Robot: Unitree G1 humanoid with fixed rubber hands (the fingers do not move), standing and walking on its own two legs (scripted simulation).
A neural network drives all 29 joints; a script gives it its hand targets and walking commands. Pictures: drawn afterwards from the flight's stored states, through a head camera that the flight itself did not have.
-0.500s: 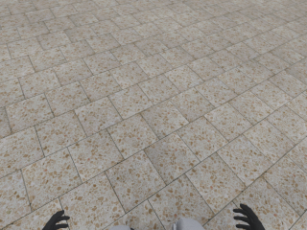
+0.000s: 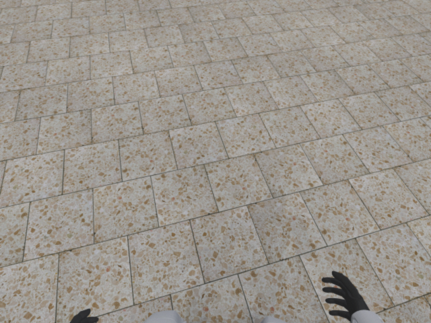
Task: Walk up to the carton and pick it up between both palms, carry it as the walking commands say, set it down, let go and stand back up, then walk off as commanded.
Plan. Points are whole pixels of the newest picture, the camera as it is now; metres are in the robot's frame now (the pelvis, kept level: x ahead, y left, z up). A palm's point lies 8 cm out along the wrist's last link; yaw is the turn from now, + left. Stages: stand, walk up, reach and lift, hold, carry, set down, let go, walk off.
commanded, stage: walk up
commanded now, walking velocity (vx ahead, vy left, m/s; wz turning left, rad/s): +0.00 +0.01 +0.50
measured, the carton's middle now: out of the picture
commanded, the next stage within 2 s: none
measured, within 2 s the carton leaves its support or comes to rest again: neither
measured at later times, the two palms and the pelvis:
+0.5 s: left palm out of the picture +0.03 +0.27 -0.08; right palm (349, 311) +0.15 -0.26 -0.11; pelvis -0.01 -0.02 +0.01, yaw +14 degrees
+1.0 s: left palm out of the picture -0.09 +0.31 -0.11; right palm (302, 297) +0.17 -0.16 -0.08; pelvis -0.04 +0.03 +0.02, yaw +30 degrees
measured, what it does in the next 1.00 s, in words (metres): steps on the spot, turning left: right foot, then left foot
